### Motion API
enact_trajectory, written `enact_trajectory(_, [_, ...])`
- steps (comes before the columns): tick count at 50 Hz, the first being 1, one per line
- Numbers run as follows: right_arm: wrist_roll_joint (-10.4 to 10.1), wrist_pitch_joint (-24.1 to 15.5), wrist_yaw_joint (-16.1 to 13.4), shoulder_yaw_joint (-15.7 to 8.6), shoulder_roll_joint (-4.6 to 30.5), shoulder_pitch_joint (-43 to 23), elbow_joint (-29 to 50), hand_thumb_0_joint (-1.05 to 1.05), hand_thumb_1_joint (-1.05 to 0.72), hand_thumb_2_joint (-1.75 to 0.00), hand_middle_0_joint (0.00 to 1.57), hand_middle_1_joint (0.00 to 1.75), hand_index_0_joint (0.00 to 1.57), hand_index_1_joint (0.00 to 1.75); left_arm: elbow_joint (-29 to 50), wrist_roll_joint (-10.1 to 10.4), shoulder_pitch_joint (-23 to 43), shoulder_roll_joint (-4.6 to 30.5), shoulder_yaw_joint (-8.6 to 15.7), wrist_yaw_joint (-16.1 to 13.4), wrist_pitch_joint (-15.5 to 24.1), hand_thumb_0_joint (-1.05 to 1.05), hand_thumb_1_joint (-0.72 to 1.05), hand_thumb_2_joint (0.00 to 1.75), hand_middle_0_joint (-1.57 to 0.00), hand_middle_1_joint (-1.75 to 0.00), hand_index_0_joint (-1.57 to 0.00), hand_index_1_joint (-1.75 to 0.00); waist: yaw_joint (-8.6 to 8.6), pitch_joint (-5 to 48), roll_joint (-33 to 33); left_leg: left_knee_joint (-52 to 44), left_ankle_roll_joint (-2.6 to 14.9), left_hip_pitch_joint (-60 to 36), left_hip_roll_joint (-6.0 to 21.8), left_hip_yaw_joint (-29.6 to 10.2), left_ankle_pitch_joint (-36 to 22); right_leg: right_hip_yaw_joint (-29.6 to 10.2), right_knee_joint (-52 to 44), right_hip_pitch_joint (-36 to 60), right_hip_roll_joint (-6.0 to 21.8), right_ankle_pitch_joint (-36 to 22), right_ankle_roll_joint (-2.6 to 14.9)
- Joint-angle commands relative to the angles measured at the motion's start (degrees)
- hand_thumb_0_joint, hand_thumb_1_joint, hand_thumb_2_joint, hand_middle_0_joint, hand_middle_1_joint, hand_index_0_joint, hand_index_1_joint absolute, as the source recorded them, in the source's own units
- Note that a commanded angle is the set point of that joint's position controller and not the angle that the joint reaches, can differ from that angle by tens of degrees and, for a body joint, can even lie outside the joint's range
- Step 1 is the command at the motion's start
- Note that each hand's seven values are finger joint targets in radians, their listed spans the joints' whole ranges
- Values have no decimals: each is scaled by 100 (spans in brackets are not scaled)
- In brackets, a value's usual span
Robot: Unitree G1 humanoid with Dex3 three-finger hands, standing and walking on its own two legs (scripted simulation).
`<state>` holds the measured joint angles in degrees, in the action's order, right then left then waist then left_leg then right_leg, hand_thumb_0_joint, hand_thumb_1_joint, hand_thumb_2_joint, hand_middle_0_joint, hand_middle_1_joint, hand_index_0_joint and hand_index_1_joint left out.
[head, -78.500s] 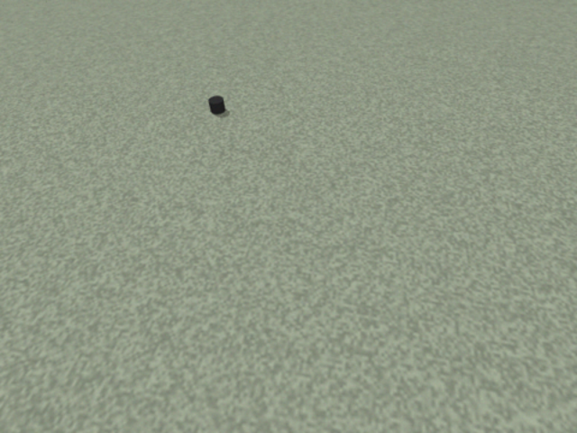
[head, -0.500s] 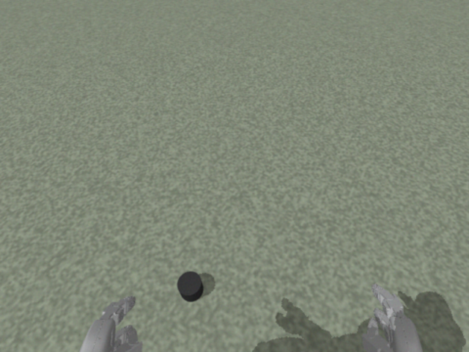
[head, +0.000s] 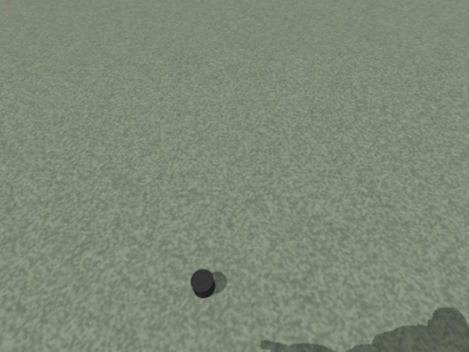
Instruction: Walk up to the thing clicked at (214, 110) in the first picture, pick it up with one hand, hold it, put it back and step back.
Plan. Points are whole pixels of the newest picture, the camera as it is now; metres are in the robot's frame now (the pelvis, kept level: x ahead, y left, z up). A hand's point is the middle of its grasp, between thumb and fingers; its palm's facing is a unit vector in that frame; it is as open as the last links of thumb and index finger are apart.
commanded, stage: stand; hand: left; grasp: from above
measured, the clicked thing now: (203, 283) +0.49 +0.21 -0.72
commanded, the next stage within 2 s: none
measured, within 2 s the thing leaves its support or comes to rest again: neither
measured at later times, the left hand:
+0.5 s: hand out of the picture +0.03 +0.24 -0.14, palm faces +0.06 -0.93 -0.36, open 7.4 cm
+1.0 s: hand out of the picture +0.06 +0.23 -0.14, palm faces +0.05 -0.94 -0.34, open 7.4 cm
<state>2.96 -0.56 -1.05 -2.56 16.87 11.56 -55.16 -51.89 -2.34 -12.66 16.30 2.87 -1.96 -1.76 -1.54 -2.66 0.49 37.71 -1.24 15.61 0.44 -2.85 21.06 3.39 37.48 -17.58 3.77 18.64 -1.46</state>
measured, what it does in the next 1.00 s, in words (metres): stands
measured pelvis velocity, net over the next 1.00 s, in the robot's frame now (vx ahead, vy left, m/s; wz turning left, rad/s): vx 0.00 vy -0.02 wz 0.01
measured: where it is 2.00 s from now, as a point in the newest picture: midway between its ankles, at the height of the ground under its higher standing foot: outside the picture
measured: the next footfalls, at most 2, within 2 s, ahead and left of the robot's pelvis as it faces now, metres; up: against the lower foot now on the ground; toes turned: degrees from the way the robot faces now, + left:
none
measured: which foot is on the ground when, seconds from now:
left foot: down 0.00-1.00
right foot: down 0.00-1.00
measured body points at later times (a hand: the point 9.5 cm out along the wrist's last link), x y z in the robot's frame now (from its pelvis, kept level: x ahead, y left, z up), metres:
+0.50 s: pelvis -0.01 -0.01 +0.02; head -0.01 -0.02 +0.47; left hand +0.03 +0.29 -0.11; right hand +0.06 -0.29 -0.13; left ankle -0.01 +0.14 -0.72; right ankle +0.01 -0.14 -0.72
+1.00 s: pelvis +0.00 -0.02 +0.02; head +0.01 -0.03 +0.47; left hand +0.06 +0.28 -0.11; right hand +0.06 -0.30 -0.12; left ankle -0.01 +0.14 -0.72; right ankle +0.01 -0.14 -0.72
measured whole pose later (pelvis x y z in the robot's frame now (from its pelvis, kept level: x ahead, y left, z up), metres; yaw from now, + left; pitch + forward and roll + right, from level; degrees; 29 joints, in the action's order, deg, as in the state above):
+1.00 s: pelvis +0.00 -0.02 +0.02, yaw +1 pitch -3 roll +0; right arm 1.5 0.1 -0.9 -0.1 18.2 8.5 -64.4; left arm -66.9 -1.0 -5.6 17.7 2.3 -0.7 -0.2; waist -1.1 -3.9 1.4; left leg 21.1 -3.0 5.8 2.3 -3.9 12.5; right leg 5.0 21.5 -7.7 1.8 10.8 -0.1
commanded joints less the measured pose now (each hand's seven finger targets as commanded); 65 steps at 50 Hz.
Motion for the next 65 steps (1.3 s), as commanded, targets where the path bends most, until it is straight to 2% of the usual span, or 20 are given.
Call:
enact_trajectory(1, [-90,-139,-105,-231,1014,-238,254,0,-90,-90,20,30,20,30,67,44,225,1004,203,-74,252,0,90,90,-20,-30,-20,-30,14,486,68,-986,344,-185,357,-396,-1861,-362,-926,763,299,-1399,299])
enact_trajectory(5, [-123,-73,-104,-182,1010,-184,-3,0,-90,-90,20,30,20,30,-281,47,374,1057,152,-65,252,0,90,90,-20,-30,-20,-30,75,300,-6,-1344,277,-245,382,-403,-1409,-388,-1321,940,320,-989,249])
enact_trajectory(9, [-132,-36,-95,-153,1026,-252,-159,0,-90,-90,20,30,20,30,-553,48,490,1106,124,-63,255,0,90,90,-20,-30,-20,-30,86,137,30,-1592,266,-264,402,-413,-1281,-384,-1597,1055,325,-836,200])
enact_trajectory(10, [-133,-38,-94,-151,1025,-306,-199,0,-90,-90,20,30,20,30,-618,45,456,1118,120,-56,255,0,90,90,-20,-30,-20,-30,38,84,-2,-1631,246,-335,405,-413,-1273,-409,-1664,1051,347,-781,210])
enact_trajectory(17, [-138,-26,-65,-124,1031,-356,-380,0,-90,-90,20,30,20,30,-917,55,510,1203,118,-8,255,0,90,90,-20,-30,-20,-30,23,-138,81,-1937,220,-273,430,-438,-801,-387,-1893,1058,312,-500,176])
enact_trajectory(23, [-135,-11,-55,-114,1098,-380,-441,0,-90,-90,20,30,20,30,-1043,60,619,1289,133,15,255,0,90,90,-20,-30,-20,-30,18,-24,7,-2000,200,-303,436,-429,-738,-433,-2016,1130,331,-296,183])
enact_trajectory(25, [-149,-25,-53,-95,1114,-365,-472,0,-90,-90,20,30,20,30,-1071,74,631,1282,123,25,263,0,90,90,-20,-30,-20,-30,23,19,92,-1993,214,-391,476,-434,-919,-460,-2014,1167,360,-538,205])
enact_trajectory(32, [-146,5,-37,-54,1135,-289,-546,0,-90,-90,20,30,20,30,-1137,89,755,1401,139,36,271,0,90,90,-20,-30,-20,-30,53,-31,-67,-1934,205,-367,450,-376,-904,-534,-2170,1114,387,-249,181])
enact_trajectory(35, [-158,-18,-37,-46,1136,-286,-550,0,-90,-90,20,30,20,30,-1154,102,745,1398,135,41,292,0,90,90,-20,-30,-20,-30,55,130,-69,-1916,199,-545,489,-375,-1283,-548,-2164,1179,420,-579,210])
enact_trajectory(43, [-160,-50,-57,18,1204,-299,-605,0,-90,-90,20,30,20,30,-1205,140,794,1353,131,60,288,0,90,90,-20,-30,-20,-30,52,239,84,-1992,184,-569,558,-361,-1652,-439,-1989,1404,389,-1327,208])
enact_trajectory(48, [-171,-43,-62,31,1224,-359,-636,0,-90,-90,20,30,20,30,-1239,145,817,1355,130,73,281,0,90,90,-20,-30,-20,-30,35,211,65,-2018,182,-627,576,-350,-1623,-428,-2004,1385,386,-1267,213])
enact_trajectory(53, [-177,-53,-63,34,1271,-418,-629,0,-90,-90,20,30,20,30,-1234,156,887,1339,132,76,284,0,90,90,-20,-30,-20,-30,54,274,99,-2023,181,-668,599,-323,-1810,-422,-1984,1455,397,-1534,215])
enact_trajectory(56, [-181,-68,-52,32,1265,-484,-610,0,-90,-90,20,30,20,30,-1208,146,921,1362,131,83,295,0,90,90,-20,-30,-20,-30,59,264,21,-2059,154,-690,603,-335,-1847,-402,-1999,1392,377,-1432,203])
enact_trajectory(58, [-174,-52,-54,30,1285,-479,-629,0,-90,-90,20,30,20,30,-1222,140,954,1381,137,85,288,0,90,90,-20,-30,-20,-30,64,244,28,-2065,166,-622,603,-332,-1653,-420,-2030,1413,390,-1279,202])
enact_trajectory(63, [-183,-74,-52,14,1327,-532,-609,0,-90,-90,20,30,20,30,-1188,152,948,1366,130,82,323,0,90,90,-20,-30,-20,-30,74,504,14,-1963,170,-817,631,-285,-2235,-404,-1944,1584,440,-2052,217])
enact_trajectory(65, [-181,-66,-56,27,1319,-512,-623,0,-90,-90,20,30,20,30,-1201,163,960,1381,134,80,312,0,90,90,-20,-30,-20,-30,92,475,6,-2008,174,-763,610,-277,-2136,-385,-1945,1600,430,-2025,208])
